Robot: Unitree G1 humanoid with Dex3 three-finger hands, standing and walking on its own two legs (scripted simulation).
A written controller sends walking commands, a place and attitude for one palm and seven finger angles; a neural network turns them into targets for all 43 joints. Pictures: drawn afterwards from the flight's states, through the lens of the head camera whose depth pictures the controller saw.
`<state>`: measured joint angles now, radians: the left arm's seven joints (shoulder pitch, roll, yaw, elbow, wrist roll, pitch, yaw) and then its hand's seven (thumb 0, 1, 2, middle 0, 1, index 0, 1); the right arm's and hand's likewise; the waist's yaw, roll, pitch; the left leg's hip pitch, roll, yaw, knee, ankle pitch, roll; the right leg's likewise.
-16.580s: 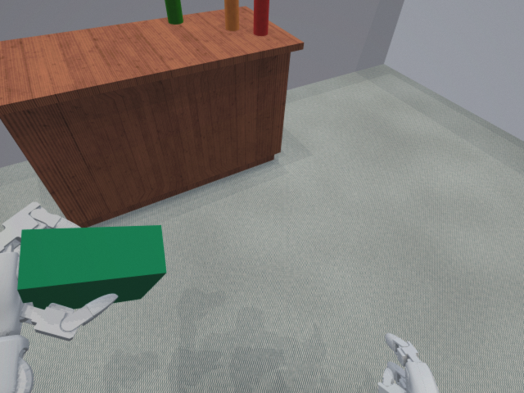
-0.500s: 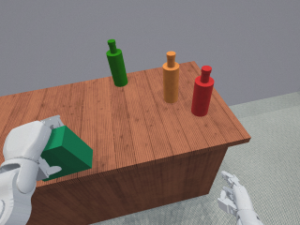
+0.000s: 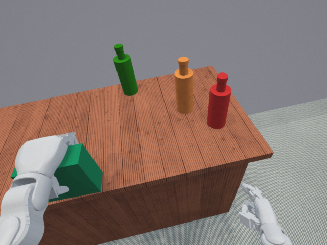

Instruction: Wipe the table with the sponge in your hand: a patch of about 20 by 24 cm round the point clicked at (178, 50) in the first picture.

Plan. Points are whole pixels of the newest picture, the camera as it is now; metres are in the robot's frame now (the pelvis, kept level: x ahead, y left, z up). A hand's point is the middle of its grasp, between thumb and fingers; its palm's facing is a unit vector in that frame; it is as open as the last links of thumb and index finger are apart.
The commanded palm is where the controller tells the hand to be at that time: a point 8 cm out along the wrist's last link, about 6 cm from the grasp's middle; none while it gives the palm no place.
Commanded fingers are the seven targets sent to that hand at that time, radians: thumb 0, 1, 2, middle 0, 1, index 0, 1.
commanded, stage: turn the palm down, sponge in hand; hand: left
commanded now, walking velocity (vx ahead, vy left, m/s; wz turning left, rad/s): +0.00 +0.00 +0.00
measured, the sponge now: (67, 179) +0.22 +0.28 +0.06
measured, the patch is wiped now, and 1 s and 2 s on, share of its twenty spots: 0.00 0.00 0.00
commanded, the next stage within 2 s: move the sponge above the wiping area in 0.22 s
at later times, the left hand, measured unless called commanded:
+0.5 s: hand (60, 173) +0.21 +0.27 +0.11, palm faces +0.03 -0.03 -1.00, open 9.9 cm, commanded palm +0.18 +0.27 +0.18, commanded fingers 0.00 0.10 1.30 -1.20 -1.60 -1.20 -1.60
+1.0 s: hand (68, 161) +0.24 +0.27 +0.11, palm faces +0.08 -0.02 -1.00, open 9.9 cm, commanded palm +0.21 +0.28 +0.17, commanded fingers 0.00 0.10 1.30 -1.20 -1.60 -1.20 -1.60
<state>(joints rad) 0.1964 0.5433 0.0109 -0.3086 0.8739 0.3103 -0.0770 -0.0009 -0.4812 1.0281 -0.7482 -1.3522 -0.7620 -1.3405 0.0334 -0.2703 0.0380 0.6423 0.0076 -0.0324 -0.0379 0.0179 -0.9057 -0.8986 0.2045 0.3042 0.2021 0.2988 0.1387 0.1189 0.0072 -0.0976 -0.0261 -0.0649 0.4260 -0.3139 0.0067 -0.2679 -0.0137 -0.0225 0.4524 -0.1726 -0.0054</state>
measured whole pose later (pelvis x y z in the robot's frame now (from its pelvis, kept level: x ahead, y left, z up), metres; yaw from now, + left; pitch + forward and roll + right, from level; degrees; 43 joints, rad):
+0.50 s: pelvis -0.02 -0.01 +0.00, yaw -1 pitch -3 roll +1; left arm 0.16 0.54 0.00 -0.21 0.89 0.26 -0.03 0.00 -0.48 1.03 -0.75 -1.35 -0.76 -1.34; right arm 0.04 -0.26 0.04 0.67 0.01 -0.07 -0.07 0.02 -0.91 -0.90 0.20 0.30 0.20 0.30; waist 0.14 0.10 0.02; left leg -0.10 -0.02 -0.04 0.44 -0.30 -0.01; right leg -0.28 0.00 0.00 0.48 -0.15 -0.02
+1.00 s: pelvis -0.02 -0.01 +0.00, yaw -2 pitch -1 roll +2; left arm 0.04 0.50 0.00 -0.07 0.91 0.26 0.05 0.00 -0.48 1.03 -0.75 -1.35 -0.76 -1.34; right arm 0.05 -0.26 0.03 0.69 0.02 -0.09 -0.09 0.02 -0.91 -0.90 0.20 0.30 0.20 0.30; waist 0.13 0.10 0.02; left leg -0.12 -0.02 -0.03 0.44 -0.29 -0.01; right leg -0.32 0.00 0.01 0.49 -0.15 -0.02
